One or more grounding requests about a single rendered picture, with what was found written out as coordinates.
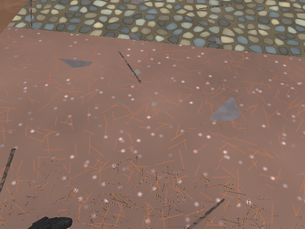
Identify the robot left hand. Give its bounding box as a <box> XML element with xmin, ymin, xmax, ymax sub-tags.
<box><xmin>28</xmin><ymin>217</ymin><xmax>72</xmax><ymax>229</ymax></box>

